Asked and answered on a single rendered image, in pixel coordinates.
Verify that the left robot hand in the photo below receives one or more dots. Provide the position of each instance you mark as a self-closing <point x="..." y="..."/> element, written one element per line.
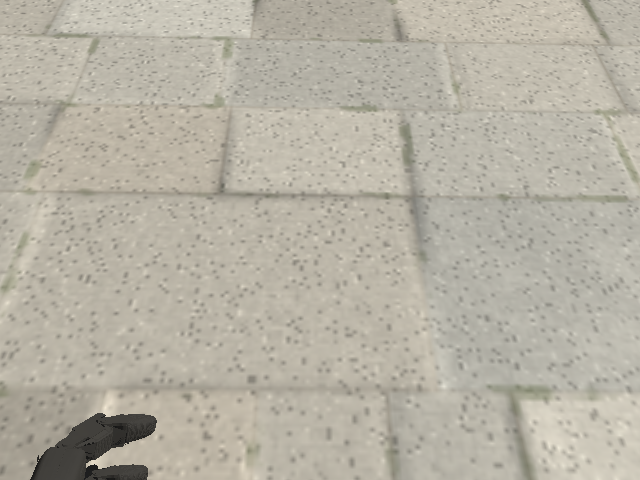
<point x="88" y="441"/>

